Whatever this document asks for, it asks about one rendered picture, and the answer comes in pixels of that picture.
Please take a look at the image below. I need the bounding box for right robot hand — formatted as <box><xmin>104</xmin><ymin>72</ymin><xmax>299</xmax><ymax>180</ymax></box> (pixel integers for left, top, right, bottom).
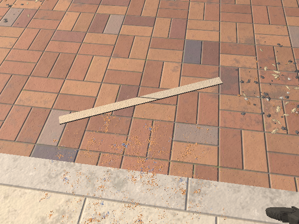
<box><xmin>265</xmin><ymin>206</ymin><xmax>299</xmax><ymax>224</ymax></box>

